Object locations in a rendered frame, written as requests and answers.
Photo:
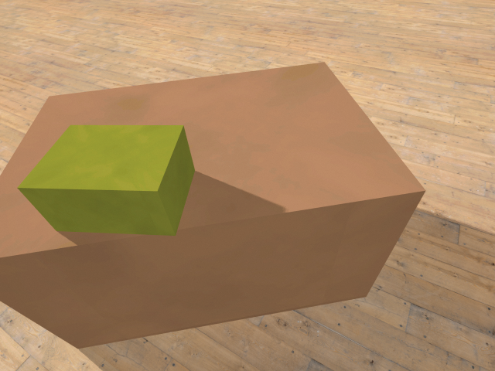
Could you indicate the carton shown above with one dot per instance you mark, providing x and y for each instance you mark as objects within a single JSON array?
[{"x": 131, "y": 179}]

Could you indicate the pedestal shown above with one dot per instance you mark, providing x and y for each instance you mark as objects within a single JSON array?
[{"x": 297, "y": 200}]

